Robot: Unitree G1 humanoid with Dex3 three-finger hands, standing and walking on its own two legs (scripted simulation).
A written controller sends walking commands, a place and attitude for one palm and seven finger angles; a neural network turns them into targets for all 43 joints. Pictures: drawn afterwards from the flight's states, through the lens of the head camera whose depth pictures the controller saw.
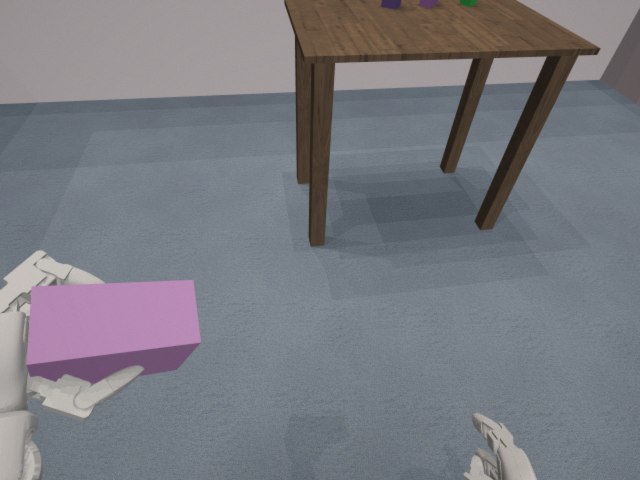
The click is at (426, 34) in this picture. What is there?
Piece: table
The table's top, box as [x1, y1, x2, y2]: [284, 0, 600, 63]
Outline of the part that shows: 284,0 304,63 597,54 600,48 516,0 477,0 475,5 469,7 461,5 459,3 459,0 438,0 437,4 430,8 419,6 419,0 401,0 401,5 395,10 381,7 381,0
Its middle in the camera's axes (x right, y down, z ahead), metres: +0.37 -0.75 +1.35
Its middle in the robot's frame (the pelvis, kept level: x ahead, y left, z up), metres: +1.53 -0.29 +0.05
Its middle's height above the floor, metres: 0.82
